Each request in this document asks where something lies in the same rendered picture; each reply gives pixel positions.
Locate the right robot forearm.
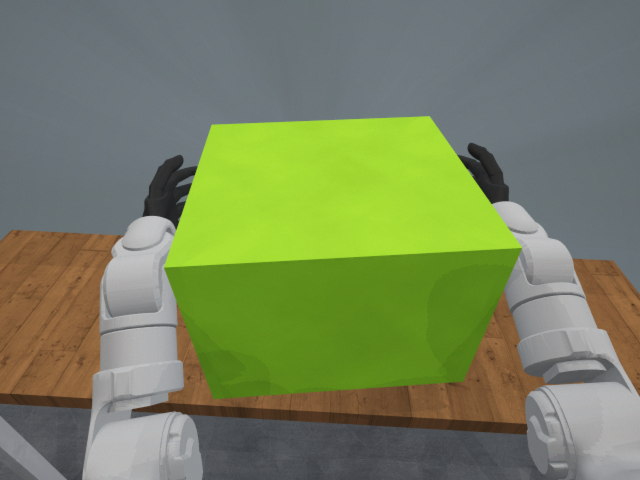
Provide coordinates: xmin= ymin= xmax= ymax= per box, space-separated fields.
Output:
xmin=492 ymin=201 xmax=640 ymax=403

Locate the left robot forearm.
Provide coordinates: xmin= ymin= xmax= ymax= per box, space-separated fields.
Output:
xmin=82 ymin=216 xmax=184 ymax=480

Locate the table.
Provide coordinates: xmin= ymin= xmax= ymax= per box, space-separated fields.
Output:
xmin=0 ymin=230 xmax=640 ymax=480

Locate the carton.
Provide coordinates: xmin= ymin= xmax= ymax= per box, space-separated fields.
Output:
xmin=164 ymin=116 xmax=522 ymax=399

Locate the robot left upper arm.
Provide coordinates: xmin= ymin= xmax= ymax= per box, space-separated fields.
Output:
xmin=85 ymin=411 xmax=203 ymax=480

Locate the robot right hand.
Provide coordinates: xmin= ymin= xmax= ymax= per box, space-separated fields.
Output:
xmin=457 ymin=143 xmax=509 ymax=204

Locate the robot left hand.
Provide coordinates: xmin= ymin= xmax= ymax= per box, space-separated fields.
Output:
xmin=142 ymin=155 xmax=198 ymax=230

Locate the robot right upper arm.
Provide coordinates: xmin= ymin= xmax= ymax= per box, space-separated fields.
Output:
xmin=525 ymin=382 xmax=640 ymax=480

